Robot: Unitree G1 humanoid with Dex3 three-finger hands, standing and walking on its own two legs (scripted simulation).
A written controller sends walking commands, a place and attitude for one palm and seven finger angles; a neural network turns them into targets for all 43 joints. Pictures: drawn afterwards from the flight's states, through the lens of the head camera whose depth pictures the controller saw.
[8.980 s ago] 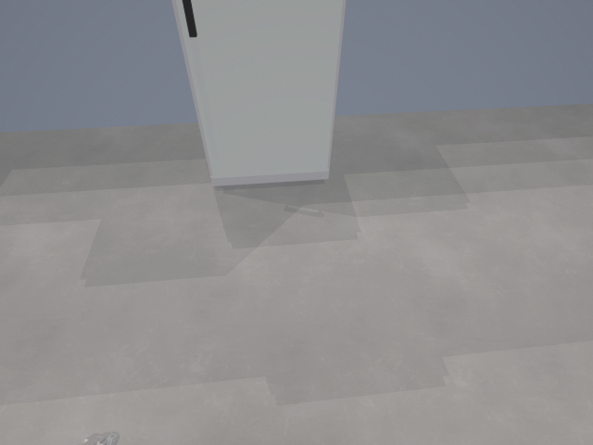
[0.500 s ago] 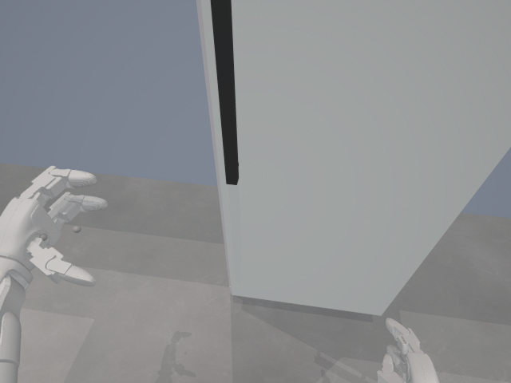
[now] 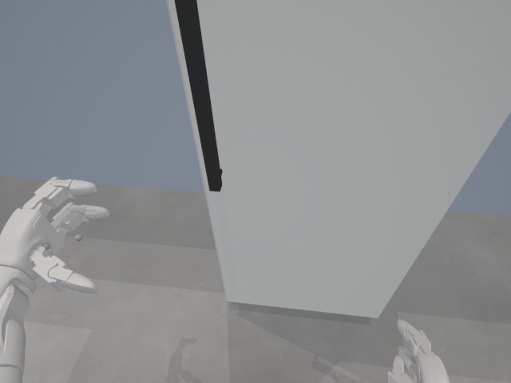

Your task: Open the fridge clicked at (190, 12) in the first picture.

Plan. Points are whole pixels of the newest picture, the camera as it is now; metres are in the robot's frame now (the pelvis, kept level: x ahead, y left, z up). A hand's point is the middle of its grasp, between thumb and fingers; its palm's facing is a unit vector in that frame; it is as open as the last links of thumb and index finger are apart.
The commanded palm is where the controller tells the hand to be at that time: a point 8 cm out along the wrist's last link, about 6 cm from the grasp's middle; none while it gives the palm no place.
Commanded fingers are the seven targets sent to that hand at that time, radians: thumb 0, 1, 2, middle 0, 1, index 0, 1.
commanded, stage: move the hooked fingers beside the handle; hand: left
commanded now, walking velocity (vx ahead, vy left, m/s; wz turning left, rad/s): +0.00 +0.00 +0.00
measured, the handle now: (204, 95) +0.52 +0.14 +0.21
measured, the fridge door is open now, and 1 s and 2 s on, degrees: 0 0 0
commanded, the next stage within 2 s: none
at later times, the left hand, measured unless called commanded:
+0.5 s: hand (111, 210) +0.32 +0.25 +0.13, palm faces -0.01 -1.00 -0.02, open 14.0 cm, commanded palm +0.30 +0.30 +0.13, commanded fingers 0.00 -0.50 0.30 -0.30 -1.20 -0.30 -1.20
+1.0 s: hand (138, 185) +0.38 +0.23 +0.13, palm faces -0.02 -1.00 +0.00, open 14.0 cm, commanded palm +0.36 +0.28 +0.12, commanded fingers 0.00 -0.50 0.30 -0.30 -1.20 -0.30 -1.20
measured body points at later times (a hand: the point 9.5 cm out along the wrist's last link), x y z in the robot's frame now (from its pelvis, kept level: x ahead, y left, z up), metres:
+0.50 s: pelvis +0.00 +0.00 +0.00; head +0.00 -0.01 +0.45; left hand +0.32 +0.31 +0.13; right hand +0.16 -0.25 -0.08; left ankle +0.05 +0.12 -0.73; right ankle -0.03 -0.09 -0.73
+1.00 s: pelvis +0.00 +0.02 +0.00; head +0.02 +0.01 +0.45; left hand +0.38 +0.29 +0.13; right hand +0.13 -0.24 -0.10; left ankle +0.05 +0.12 -0.73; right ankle -0.03 -0.09 -0.73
